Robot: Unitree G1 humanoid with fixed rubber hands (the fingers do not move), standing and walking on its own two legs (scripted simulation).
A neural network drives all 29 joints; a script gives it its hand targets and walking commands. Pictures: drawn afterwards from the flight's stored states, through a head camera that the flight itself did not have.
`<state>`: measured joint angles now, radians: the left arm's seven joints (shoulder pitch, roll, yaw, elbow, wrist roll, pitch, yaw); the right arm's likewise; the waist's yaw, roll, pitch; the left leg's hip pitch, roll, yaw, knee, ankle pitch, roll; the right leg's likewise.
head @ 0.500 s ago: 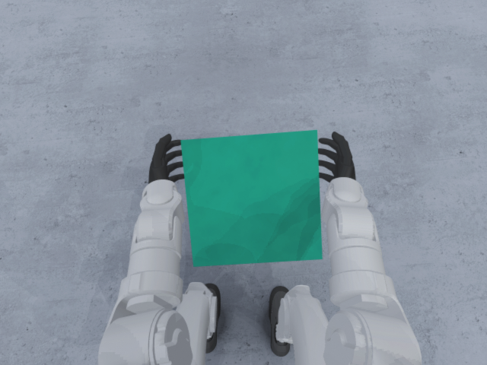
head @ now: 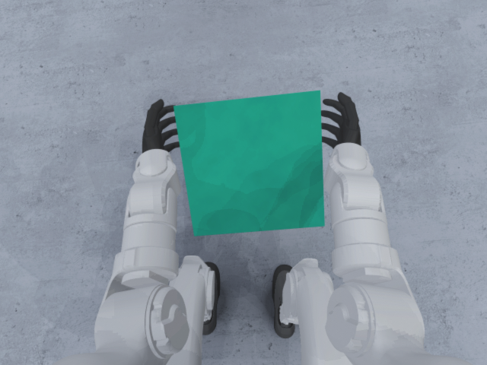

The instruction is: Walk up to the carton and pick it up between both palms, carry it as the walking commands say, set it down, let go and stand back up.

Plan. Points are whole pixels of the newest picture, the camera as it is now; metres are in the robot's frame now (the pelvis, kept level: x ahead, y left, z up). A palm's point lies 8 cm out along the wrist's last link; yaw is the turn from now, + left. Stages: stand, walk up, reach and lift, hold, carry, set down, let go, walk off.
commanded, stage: set down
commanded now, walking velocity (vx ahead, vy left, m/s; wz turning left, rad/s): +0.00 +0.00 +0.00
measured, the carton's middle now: (253, 157) +0.47 +0.00 -0.19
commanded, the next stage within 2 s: none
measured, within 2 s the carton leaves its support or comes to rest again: neither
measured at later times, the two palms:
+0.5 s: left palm (174, 152) +0.47 +0.15 -0.17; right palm (330, 145) +0.49 -0.14 -0.17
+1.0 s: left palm (185, 158) +0.49 +0.15 -0.26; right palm (318, 149) +0.51 -0.14 -0.26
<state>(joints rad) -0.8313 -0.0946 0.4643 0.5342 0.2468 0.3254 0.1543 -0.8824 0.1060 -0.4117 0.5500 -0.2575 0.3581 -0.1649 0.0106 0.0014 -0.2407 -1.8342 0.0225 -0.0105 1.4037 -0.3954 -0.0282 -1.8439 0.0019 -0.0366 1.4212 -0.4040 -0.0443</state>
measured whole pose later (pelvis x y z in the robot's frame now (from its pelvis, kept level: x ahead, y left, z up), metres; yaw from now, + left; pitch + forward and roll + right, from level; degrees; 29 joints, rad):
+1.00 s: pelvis -0.05 +0.00 -0.12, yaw +0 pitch +30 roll +2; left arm -1.36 0.10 0.42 0.57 0.00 0.35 0.28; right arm -1.45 -0.15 -0.32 0.66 -0.07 0.36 -0.22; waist 0.01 0.00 0.52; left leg -1.95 0.02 -0.01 1.89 -0.47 -0.04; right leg -1.97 0.00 -0.03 1.92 -0.47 -0.06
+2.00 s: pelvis -0.02 +0.00 -0.18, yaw +0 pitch +36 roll +3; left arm -1.50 0.24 0.42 0.83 0.01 0.27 0.08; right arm -1.54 -0.29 -0.25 0.88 -0.04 0.27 -0.01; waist 0.02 0.01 0.46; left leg -2.15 0.01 -0.01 2.10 -0.58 -0.04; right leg -2.18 0.00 -0.03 2.12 -0.57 -0.06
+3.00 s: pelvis +0.00 +0.00 -0.19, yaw +1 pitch +40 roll +3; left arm -1.53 0.26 0.43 0.85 0.01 0.18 0.02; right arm -1.57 -0.31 -0.27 0.89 -0.04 0.18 0.02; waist 0.02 0.01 0.43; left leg -2.24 0.00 -0.01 2.15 -0.62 -0.04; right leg -2.26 0.00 -0.02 2.18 -0.62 -0.06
